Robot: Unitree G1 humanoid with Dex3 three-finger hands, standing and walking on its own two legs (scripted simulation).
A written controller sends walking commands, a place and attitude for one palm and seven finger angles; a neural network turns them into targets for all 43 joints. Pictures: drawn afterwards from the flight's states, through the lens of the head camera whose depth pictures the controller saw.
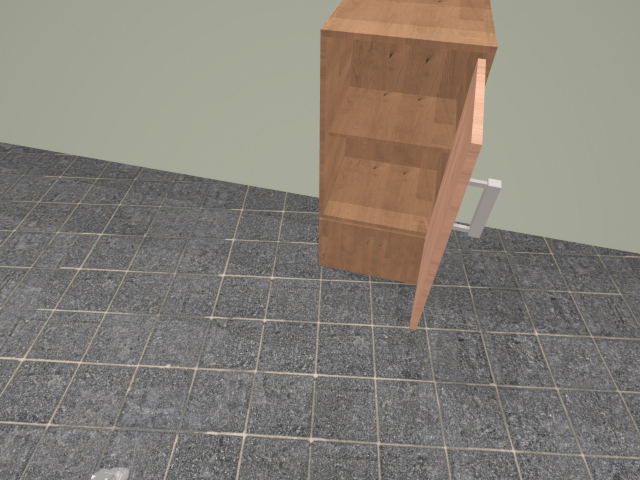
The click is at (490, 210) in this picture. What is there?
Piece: cupboard door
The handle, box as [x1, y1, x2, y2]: [452, 178, 500, 237]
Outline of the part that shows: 500,180 488,178 486,181 482,181 470,178 468,183 469,185 483,187 484,189 470,224 468,226 454,223 452,228 453,229 466,231 470,236 479,237 499,192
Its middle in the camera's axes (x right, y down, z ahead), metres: +0.31 -0.06 +0.79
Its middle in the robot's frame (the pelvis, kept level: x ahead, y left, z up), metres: +0.64 -0.28 -0.04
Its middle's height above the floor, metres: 0.73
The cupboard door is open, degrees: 87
